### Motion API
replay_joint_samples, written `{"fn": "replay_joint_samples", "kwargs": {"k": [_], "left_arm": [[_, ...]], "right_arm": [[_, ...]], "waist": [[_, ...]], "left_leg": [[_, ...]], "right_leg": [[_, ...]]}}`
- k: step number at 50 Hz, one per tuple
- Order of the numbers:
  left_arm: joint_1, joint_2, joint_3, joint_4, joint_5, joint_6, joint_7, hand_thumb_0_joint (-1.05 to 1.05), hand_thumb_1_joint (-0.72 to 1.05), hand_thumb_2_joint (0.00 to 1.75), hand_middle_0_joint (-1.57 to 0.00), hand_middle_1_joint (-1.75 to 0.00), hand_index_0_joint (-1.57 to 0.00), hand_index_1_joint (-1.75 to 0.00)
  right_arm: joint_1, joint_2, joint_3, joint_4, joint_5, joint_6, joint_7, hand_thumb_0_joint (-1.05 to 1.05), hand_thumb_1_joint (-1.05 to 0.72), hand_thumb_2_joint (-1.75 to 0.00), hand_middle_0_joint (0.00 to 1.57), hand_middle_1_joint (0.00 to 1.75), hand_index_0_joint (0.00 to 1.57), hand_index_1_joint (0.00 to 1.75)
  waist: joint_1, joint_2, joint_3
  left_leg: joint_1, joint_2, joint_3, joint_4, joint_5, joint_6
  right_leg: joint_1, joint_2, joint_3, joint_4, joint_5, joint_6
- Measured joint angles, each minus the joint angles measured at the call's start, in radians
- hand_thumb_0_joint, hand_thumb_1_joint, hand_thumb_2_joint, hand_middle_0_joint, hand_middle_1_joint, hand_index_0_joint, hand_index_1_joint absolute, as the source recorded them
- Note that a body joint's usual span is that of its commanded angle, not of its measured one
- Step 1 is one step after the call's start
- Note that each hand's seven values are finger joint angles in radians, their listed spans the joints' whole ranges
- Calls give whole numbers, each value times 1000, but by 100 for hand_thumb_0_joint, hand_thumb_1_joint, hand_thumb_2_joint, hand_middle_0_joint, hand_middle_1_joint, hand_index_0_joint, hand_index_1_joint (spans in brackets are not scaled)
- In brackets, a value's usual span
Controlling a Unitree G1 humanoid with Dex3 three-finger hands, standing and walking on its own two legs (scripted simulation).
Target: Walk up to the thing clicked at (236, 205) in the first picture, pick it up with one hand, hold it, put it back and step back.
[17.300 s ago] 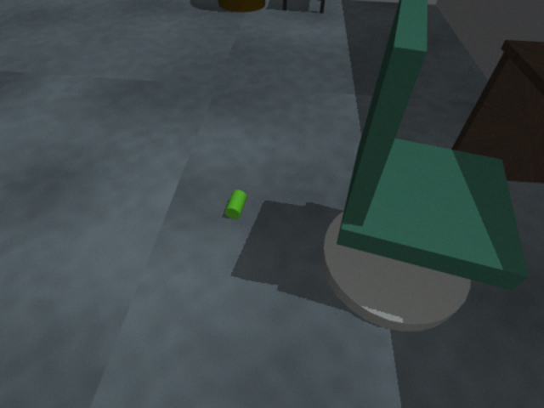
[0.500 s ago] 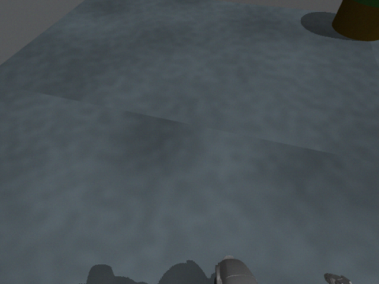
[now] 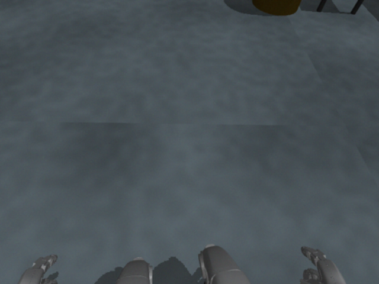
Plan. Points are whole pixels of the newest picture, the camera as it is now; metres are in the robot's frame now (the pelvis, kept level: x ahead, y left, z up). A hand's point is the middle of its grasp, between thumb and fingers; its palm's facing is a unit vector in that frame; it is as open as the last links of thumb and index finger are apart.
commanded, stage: walk up
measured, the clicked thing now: out of the picture -0.07 -1.51 -0.69
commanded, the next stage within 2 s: none
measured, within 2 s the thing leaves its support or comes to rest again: neither
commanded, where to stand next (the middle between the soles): +0.05 -0.05 m, yaw -27 degrees
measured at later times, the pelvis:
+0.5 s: pelvis -0.03 -0.04 +0.02, yaw -18 degrees
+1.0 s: pelvis -0.02 -0.04 +0.02, yaw -40 degrees
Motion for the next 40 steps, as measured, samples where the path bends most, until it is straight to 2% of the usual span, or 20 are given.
{"fn": "replay_joint_samples", "kwargs": {"k": [2, 4, 7, 10, 12, 13, 14, 15, 16, 18, 21, 25, 29, 31, 33, 35, 38, 40], "left_arm": [[-6, 20, 21, 13, -4, 4, -17, 1, 90, 89, -21, -30, -21, -30], [-1, 29, 37, 21, -10, 7, -39, 1, 91, 89, -21, -29, -21, -30], [22, 31, 51, 35, -9, 11, -67, 1, 91, 89, -21, -29, -21, -30], [37, 32, 59, 53, -7, 12, -76, 1, 91, 89, -21, -29, -21, -30], [46, 33, 64, 65, -8, 2, -77, 1, 91, 89, -21, -29, -21, -30], [52, 33, 67, 71, -7, -7, -76, 1, 91, 89, -21, -29, -21, -30], [52, 23, 70, 81, -4, -19, -74, 1, 91, 89, -21, -29, -21, -30], [58, 15, 69, 84, 2, -30, -71, 1, 91, 89, -21, -29, -21, -30], [70, 12, 64, 83, 7, -36, -69, 1, 91, 89, -21, -29, -21, -30], [89, -1, 51, 88, 2, -41, -63, 1, 91, 89, -21, -29, -21, -30], [110, -17, 36, 100, -2, -51, -47, 1, 90, 89, -21, -30, -21, -30], [129, -22, 23, 114, -8, -70, -30, 1, 90, 89, -21, -30, -21, -30], [122, -21, 7, 128, -17, -78, -18, 1, 90, 89, -21, -30, -21, -30], [101, -17, 3, 140, -24, -74, -12, 1, 90, 89, -21, -30, -21, -30], [79, -26, -2, 158, -31, -71, 0, 1, 90, 89, -21, -30, -21, -30], [64, -28, -9, 174, -31, -78, 1, 1, 90, 89, -21, -30, -21, -30], [72, -34, 1, 175, -31, -73, -8, 1, 91, 89, -21, -30, -21, -30], [86, -38, 2, 176, -30, -70, -17, 1, 91, 89, -21, -30, -21, -30]], "right_arm": [[5, 9, 3, 9, -3, -2, -11, 0, -91, -89, 20, 30, 21, 30], [19, 0, 2, 16, -8, -8, -18, 0, -91, -89, 20, 30, 21, 30], [50, -38, -7, 16, -17, -22, -21, 0, -90, -89, 21, 30, 21, 30], [80, -88, -20, 8, -19, -33, -23, 0, -90, -89, 21, 30, 21, 30], [90, -120, -28, 8, -18, -30, -21, 0, -90, -89, 20, 30, 21, 30], [95, -135, -31, 11, -17, -26, -19, 0, -90, -89, 20, 30, 21, 30], [96, -154, -38, 18, -16, -19, -19, 0, -90, -89, 20, 30, 21, 30], [96, -162, -44, 33, -13, -8, -22, 0, -90, -89, 20, 30, 21, 30], [93, -158, -46, 54, -8, 6, -30, 0, -90, -89, 20, 30, 21, 30], [85, -150, -42, 95, 3, 20, -37, 0, -91, -89, 20, 30, 20, 30], [84, -134, -25, 126, 2, 6, -26, 1, -91, -89, 20, 30, 20, 30], [87, -101, -3, 139, -9, -5, -5, 1, -91, -89, 20, 30, 20, 30], [81, -70, 4, 146, -12, -12, 7, 1, -91, -89, 20, 30, 20, 30], [77, -48, 2, 149, -18, -22, 7, 1, -91, -89, 20, 30, 20, 30], [69, -32, 10, 150, -19, -27, 15, 0, -91, -89, 20, 30, 20, 30], [58, -16, 17, 153, -19, -28, 22, 0, -91, -89, 20, 30, 20, 30], [16, 0, 10, 145, -26, -6, 44, 1, -91, -89, 20, 30, 21, 30], [-16, -1, 2, 124, -30, 8, 56, 1, -90, -89, 20, 30, 21, 30]], "waist": [[-1, -16, 4], [-1, -17, 2], [0, -7, -12], [-7, 13, -25], [-16, 28, -33], [-21, 38, -40], [-29, 70, -35], [-37, 89, -36], [-35, 84, -45], [-23, 83, -63], [-13, 90, -80], [-6, 89, -92], [-12, 82, -94], [-23, 56, -87], [-26, 51, -82], [-30, 53, -76], [-22, 57, -73], [-28, 75, -73]], "left_leg": [[8, 24, 18, -27, 16, -1], [13, 48, 36, -59, 35, 0], [16, 84, 71, -86, 49, 3], [10, 125, 103, -76, 47, 0], [-3, 155, 117, -52, 40, -6], [-13, 171, 120, -31, 31, -6], [-27, 198, 101, 4, 15, 12], [-45, 189, 61, 58, -48, 27], [-60, 153, 33, 117, -117, 33], [-80, 89, 0, 202, -153, 41], [-94, 38, -1, 215, -102, 50], [-70, -7, 9, 141, -72, 57], [6, -45, 5, -10, -37, 70], [38, -68, 16, -72, 13, 60], [42, -58, 32, -64, 8, 56], [59, -36, 42, -76, 9, 57], [97, 12, 95, -122, 22, 45], [117, 46, 130, -145, 28, 37]], "right_leg": [[-22, -9, -41, 97, 29, 1], [-5, -34, -71, 83, 49, 5], [54, -75, -97, -40, 3, 14], [119, -105, -130, -166, -52, 10], [173, -112, -159, -276, -36, 0], [208, -109, -174, -358, 8, -7], [221, -85, -189, -378, 49, -7], [219, -72, -196, -362, 50, -8], [211, -72, -185, -345, 44, -13], [217, -66, -159, -360, 55, -25], [235, -49, -131, -408, 86, -29], [242, -26, -100, -426, 99, -32], [229, -15, -79, -393, 83, -22], [215, -29, -64, -354, 64, -12], [200, -15, -53, -308, 10, -17], [190, -9, -78, -255, -43, -17], [174, -46, -152, -242, 15, -17], [186, -69, -188, -304, 28, -13]]}}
